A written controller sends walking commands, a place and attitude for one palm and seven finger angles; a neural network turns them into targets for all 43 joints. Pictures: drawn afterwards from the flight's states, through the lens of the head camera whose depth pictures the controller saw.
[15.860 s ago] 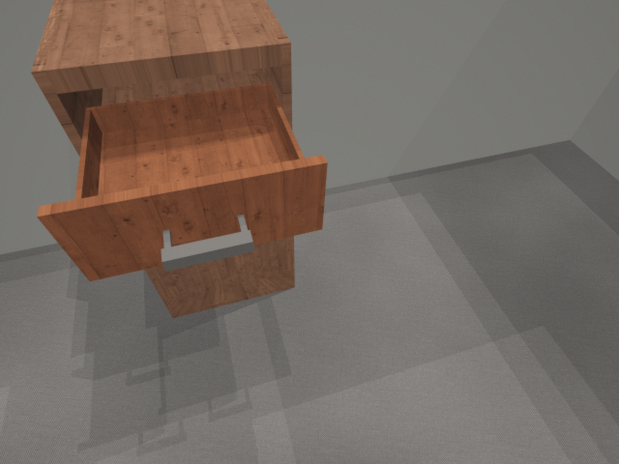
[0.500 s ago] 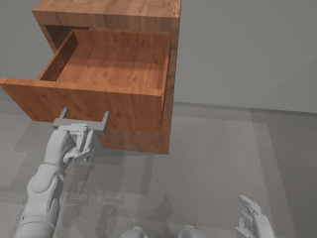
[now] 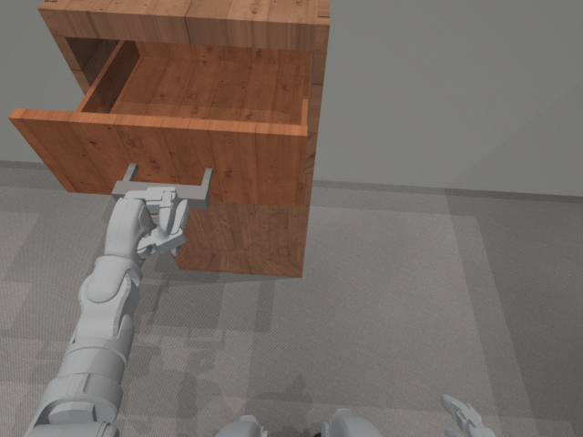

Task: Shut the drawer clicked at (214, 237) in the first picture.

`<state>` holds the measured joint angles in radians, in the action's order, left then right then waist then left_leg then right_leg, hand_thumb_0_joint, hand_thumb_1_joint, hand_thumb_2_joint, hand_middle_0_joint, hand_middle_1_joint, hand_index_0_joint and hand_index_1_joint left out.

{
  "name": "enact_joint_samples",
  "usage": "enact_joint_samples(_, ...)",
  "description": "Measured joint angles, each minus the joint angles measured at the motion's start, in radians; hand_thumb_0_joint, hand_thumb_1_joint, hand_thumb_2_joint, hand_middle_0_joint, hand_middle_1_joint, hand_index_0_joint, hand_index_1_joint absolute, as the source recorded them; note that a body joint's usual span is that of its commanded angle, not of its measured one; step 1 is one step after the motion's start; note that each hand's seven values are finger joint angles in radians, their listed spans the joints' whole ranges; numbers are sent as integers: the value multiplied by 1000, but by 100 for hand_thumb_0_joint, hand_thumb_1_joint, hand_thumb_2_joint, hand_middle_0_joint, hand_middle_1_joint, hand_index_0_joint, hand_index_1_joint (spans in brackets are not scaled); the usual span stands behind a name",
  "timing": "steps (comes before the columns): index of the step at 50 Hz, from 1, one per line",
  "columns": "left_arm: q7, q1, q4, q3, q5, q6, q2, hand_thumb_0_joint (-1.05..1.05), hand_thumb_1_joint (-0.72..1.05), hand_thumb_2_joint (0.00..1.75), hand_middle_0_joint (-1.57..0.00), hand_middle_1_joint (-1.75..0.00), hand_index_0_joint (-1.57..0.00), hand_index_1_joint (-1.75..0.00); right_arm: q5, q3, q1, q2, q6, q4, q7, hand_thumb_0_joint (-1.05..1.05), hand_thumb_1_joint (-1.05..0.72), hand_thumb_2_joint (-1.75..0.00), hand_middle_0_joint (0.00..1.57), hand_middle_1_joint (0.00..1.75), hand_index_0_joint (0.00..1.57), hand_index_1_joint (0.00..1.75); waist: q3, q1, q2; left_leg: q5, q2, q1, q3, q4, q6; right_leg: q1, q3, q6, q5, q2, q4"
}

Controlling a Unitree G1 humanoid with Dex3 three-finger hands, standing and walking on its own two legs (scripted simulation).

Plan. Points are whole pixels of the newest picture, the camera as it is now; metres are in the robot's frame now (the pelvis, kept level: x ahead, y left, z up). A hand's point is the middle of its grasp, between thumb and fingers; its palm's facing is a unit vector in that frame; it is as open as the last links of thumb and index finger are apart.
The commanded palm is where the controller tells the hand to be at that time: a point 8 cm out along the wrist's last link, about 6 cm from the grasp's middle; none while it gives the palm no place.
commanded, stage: push the drawer shut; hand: left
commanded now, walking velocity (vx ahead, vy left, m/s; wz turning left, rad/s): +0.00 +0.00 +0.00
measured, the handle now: (166, 183) +0.45 +0.19 +0.06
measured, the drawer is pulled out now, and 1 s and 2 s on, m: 0.19 0.08 0.00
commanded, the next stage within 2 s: none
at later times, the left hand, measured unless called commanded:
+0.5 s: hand (189, 193) +0.44 +0.16 +0.06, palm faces -0.07 -1.00 -0.04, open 2.7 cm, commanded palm +0.43 +0.21 +0.06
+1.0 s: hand (201, 166) +0.49 +0.15 +0.06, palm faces -0.05 -1.00 -0.05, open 2.9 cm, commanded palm +0.48 +0.19 +0.06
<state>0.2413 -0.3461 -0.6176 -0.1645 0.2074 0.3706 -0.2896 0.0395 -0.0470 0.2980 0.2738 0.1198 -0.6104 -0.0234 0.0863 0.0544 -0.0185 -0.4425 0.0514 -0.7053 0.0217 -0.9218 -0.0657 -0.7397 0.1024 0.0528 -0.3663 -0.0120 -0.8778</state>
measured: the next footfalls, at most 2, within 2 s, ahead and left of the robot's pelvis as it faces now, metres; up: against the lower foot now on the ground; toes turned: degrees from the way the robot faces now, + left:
none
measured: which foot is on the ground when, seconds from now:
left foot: down 0.00-1.00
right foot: down 0.00-1.00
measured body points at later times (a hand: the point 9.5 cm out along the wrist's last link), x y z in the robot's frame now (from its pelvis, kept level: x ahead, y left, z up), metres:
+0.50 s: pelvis +0.00 +0.00 -0.01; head +0.09 +0.01 +0.44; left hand +0.44 +0.21 +0.06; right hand +0.07 -0.26 -0.12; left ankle +0.00 +0.07 -0.69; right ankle +0.04 -0.09 -0.69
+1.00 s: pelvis -0.01 -0.01 -0.02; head +0.10 +0.00 +0.42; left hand +0.48 +0.20 +0.07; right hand +0.01 -0.28 -0.13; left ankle +0.00 +0.07 -0.69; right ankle +0.04 -0.09 -0.69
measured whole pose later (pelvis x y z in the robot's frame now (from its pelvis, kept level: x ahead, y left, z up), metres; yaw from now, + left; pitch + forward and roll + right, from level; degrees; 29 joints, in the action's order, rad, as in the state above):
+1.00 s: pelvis -0.01 -0.01 -0.02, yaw -1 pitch +19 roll -2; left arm 0.23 -0.86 -1.18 -0.33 0.10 0.45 -0.45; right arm 0.01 -0.05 0.38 0.28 0.01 -0.64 0.00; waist 0.10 0.15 -0.02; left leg -0.46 0.02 -0.88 0.02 -1.01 -0.05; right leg -0.91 0.11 0.07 -0.36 -0.04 -0.94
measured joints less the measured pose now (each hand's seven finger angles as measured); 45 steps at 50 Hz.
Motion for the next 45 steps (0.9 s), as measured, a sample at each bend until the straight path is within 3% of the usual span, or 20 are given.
enact_joint_samples(25, -21, -288, -329, -65, -49, 65, -40, -9, 67, 88, -140, -160, -140, -160, -17, 0, 32, -1, -75, -23, 20, 1, -91, -90, 20, 30, 20, 30, 9, 35, 3, -11, -7, -73, 7, -35, -3, -73, -4, 0, -4, -6, -29)
enact_joint_samples(45, -20, -478, -522, -142, -91, 87, -129, -5, 72, 91, -140, -160, -140, -160, -32, -1, 70, 9, -101, -33, 26, 1, -91, -90, 20, 30, 20, 30, 12, 85, 0, -14, -26, -166, 3, -80, 10, -163, 3, 16, 3, -22, -60)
